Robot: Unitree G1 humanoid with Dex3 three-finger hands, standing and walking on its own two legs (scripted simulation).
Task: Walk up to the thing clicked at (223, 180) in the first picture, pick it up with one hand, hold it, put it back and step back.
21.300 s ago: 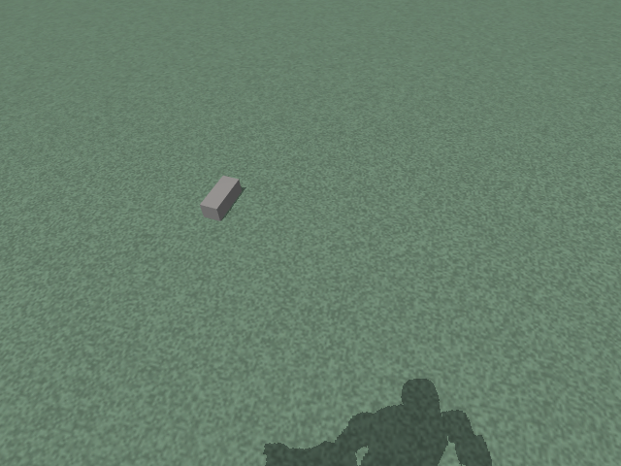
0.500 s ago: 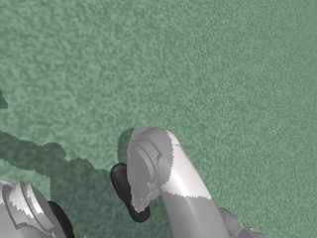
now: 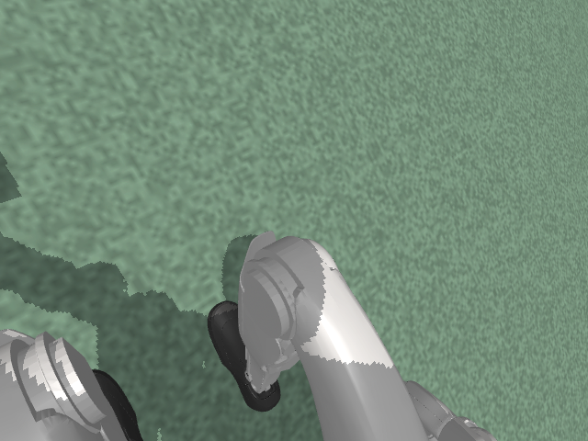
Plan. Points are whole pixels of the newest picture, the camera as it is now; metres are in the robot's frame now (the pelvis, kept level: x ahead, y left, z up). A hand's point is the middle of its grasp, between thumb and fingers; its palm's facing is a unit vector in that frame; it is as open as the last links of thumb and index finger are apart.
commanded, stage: settle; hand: left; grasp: from above
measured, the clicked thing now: out of the picture +0.48 +0.34 -0.27
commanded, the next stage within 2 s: lift in 0.76 s
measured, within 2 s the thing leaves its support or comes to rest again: leaves its support in 0.20 s
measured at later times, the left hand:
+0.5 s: hand out of the picture +0.46 +0.36 -0.16, palm faces -0.42 -0.10 -0.90, open 11.4 cm
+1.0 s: hand out of the picture +0.45 +0.35 -0.10, palm faces -0.45 -0.09 -0.89, open 11.4 cm
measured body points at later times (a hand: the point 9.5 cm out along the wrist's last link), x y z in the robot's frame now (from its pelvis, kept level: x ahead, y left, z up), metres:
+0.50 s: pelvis +0.00 +0.00 +0.02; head +0.25 +0.12 +0.37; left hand +0.48 +0.36 -0.11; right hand +0.08 -0.26 -0.06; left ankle +0.07 +0.12 -0.28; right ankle +0.11 -0.10 -0.28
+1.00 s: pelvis +0.00 -0.01 +0.04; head +0.23 +0.10 +0.41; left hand +0.47 +0.35 -0.05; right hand +0.07 -0.26 -0.06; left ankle +0.07 +0.12 -0.28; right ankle +0.11 -0.10 -0.28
